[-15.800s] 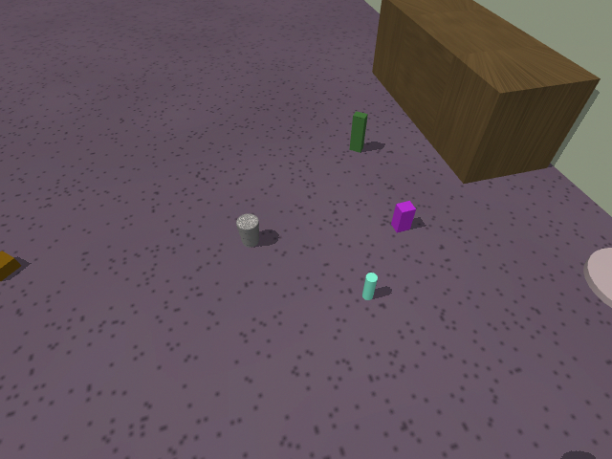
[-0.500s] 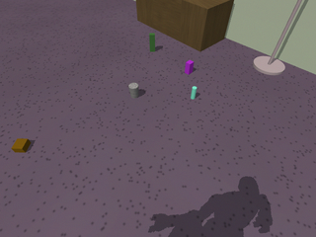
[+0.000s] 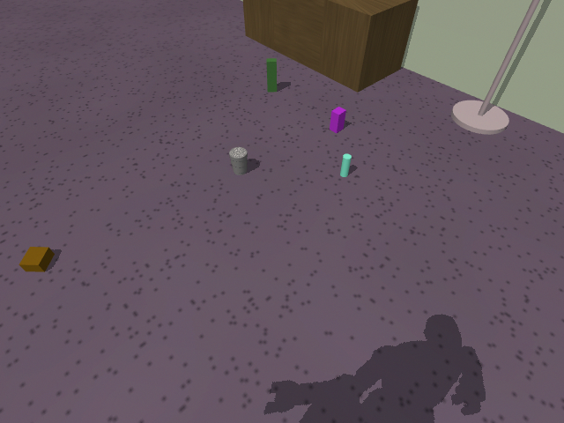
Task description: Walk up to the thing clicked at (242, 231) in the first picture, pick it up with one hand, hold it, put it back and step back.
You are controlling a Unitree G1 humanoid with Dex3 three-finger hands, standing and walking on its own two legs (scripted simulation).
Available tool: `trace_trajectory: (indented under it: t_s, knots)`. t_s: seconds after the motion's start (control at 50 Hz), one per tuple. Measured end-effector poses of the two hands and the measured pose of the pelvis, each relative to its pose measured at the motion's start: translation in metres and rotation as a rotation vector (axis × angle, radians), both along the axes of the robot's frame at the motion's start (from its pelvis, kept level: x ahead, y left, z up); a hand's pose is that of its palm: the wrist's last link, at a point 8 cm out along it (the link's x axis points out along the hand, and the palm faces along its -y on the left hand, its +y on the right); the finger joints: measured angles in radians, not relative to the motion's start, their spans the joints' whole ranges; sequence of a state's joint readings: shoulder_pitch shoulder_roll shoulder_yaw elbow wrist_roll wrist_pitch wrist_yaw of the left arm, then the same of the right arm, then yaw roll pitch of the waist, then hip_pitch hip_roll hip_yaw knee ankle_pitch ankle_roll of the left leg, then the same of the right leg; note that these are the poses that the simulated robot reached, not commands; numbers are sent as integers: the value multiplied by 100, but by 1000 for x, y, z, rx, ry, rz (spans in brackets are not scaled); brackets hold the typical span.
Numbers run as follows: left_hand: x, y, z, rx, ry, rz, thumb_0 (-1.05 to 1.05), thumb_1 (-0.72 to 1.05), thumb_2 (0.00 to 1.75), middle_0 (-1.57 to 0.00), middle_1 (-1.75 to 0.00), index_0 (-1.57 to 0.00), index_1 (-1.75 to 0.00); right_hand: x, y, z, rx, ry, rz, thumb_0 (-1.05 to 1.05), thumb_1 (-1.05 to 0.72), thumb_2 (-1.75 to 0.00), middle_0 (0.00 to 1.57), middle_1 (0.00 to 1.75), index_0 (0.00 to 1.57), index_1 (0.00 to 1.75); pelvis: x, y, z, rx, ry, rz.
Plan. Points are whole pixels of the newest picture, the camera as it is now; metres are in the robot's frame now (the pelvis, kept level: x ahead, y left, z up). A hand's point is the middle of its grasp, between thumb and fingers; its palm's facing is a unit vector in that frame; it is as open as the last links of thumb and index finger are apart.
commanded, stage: stand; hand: left
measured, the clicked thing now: (239, 161) +1.47 +0.25 -0.72
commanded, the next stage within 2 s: walk up in 0.50 s
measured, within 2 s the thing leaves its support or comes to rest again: neither
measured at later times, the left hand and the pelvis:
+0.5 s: hand out of the picture +0.07 +0.25 -0.16, palm faces -0.04 -0.94 -0.34, open 7.4 cm; pelvis +0.00 +0.00 +0.00, yaw +0 degrees
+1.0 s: hand out of the picture +0.14 +0.22 -0.14, palm faces +0.03 -0.92 -0.40, open 7.4 cm; pelvis +0.12 -0.06 -0.01, yaw +0 degrees
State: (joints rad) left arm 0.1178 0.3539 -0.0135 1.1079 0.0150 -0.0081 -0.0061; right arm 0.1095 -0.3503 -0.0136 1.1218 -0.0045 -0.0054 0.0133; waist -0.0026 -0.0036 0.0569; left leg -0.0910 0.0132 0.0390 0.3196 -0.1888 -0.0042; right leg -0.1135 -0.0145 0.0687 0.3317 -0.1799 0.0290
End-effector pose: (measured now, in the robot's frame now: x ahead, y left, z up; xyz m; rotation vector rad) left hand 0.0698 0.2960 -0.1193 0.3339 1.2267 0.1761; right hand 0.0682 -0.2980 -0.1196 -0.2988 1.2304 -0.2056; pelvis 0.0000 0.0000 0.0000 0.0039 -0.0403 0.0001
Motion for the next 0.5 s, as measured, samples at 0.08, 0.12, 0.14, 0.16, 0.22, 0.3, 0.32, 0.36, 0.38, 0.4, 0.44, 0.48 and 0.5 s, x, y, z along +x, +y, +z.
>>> trace_trajectory:
  t_s: [0.08,0.12,0.14,0.16,0.22,0.3,0.32,0.36,0.38,0.4,0.44,0.48,0.5]
  knots:
    - [-1,0,0,-1,2,-1,0,90,89,-20,-30,-20,-29,-2,0,0,0,4,-2,1,-91,-90,20,29,20,30,0,0,0,-1,0,0]
    - [-1,0,0,0,3,-1,0,90,89,-20,-30,-20,-29,-2,0,0,0,6,-3,1,-91,-90,20,29,20,30,0,0,0,-1,0,1]
    - [-1,0,0,0,4,-1,0,90,89,-20,-30,-20,-29,-3,0,0,0,7,-4,1,-91,-90,20,29,20,30,0,0,0,-1,0,1]
    - [-2,0,-1,-1,4,-1,0,90,89,-20,-30,-20,-29,-3,0,0,0,8,-4,1,-91,-90,20,29,20,30,0,0,0,-1,0,1]
    - [-3,1,-1,-2,8,0,0,90,89,-20,-30,-20,-29,-4,0,0,0,12,-4,1,-91,-90,20,29,20,30,0,1,0,-1,1,0]
    - [-4,1,-1,-2,10,1,1,90,89,-20,-30,-20,-29,-5,1,0,0,11,-5,1,-91,-90,20,29,20,30,0,1,0,0,-1,-1]
    - [-4,1,-1,-2,9,2,1,90,89,-20,-30,-20,-29,-4,1,0,0,10,-5,1,-91,-90,20,29,20,30,0,1,0,0,-1,-1]
    - [-4,2,-1,-2,7,4,1,90,89,-20,-30,-20,-30,-4,1,0,-1,7,-4,1,-91,-90,20,29,20,30,0,1,0,0,-2,0]
    - [-4,2,-1,-2,6,5,1,90,89,-20,-30,-20,-29,-4,2,0,-1,6,-3,1,-91,-90,20,29,20,30,0,2,0,1,-3,0]
    - [-3,2,-1,-2,5,5,1,90,89,-20,-30,-20,-29,-4,2,0,-1,5,-3,1,-91,-90,20,29,20,30,0,2,0,1,-3,-1]
    - [-3,2,-1,-2,4,5,1,90,89,-20,-30,-20,-29,-3,2,0,-1,3,-3,1,-91,-90,20,29,20,30,0,2,0,1,-4,-1]
    - [-3,2,0,-2,3,6,1,90,89,-20,-30,-20,-29,-3,2,0,0,1,-2,1,-91,-90,20,29,20,30,-1,2,0,1,-4,-1]
    - [-4,2,0,-2,3,5,1,90,89,-20,-30,-20,-29,-3,2,0,1,1,-3,1,-91,-90,20,29,20,30,-1,2,0,1,-4,-1]
